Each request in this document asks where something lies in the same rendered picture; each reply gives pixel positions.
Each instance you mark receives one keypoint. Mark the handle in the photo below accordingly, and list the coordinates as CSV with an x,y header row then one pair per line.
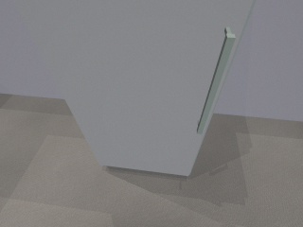
x,y
228,43

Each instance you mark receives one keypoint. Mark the fridge door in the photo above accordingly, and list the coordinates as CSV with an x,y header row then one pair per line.
x,y
135,74

